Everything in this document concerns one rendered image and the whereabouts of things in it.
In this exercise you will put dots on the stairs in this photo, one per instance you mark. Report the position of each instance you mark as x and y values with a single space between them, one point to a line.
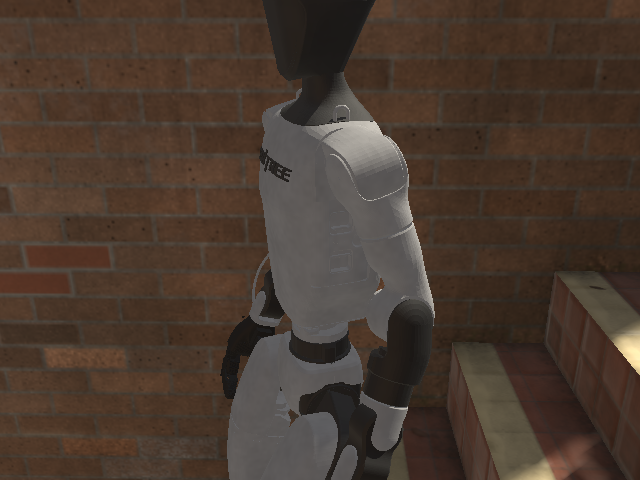
564 409

